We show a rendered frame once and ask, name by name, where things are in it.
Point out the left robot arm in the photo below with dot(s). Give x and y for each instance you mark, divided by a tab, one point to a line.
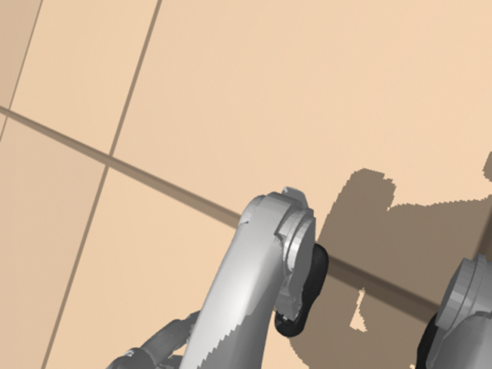
135	358

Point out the left robot hand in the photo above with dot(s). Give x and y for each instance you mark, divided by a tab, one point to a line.
171	337

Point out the left robot foot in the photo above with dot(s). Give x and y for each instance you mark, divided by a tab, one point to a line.
311	289

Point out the right robot foot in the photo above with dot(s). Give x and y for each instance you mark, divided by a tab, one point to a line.
425	344

